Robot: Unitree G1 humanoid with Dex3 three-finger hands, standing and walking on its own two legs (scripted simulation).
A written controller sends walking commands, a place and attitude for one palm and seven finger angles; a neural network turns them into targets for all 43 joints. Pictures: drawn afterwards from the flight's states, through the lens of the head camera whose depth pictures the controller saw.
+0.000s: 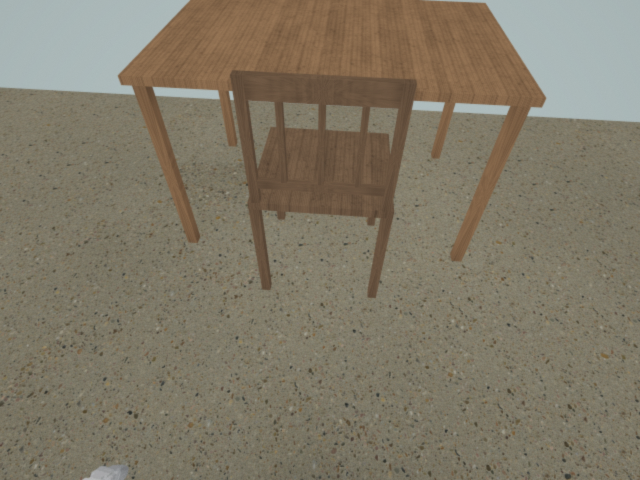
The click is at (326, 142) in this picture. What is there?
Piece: chair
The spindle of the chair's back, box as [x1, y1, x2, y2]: [318, 105, 325, 185]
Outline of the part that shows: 318,105 318,184 323,185 325,105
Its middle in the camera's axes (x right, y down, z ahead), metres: +0.00 -0.24 +1.01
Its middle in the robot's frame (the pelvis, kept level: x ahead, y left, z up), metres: +0.91 +0.04 -0.11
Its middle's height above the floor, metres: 0.66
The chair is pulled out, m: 0.00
